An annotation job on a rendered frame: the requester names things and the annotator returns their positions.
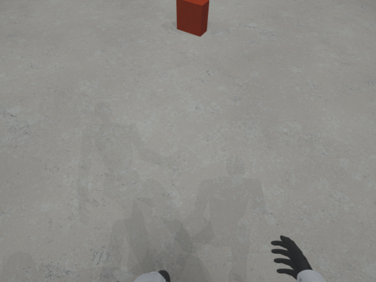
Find right robot forearm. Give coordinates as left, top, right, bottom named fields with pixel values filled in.
left=297, top=270, right=326, bottom=282

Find carton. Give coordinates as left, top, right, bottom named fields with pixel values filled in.
left=176, top=0, right=209, bottom=36

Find right robot hand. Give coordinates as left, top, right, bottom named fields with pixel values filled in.
left=271, top=236, right=313, bottom=279

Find left robot foot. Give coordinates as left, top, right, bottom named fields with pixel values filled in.
left=158, top=270, right=170, bottom=282

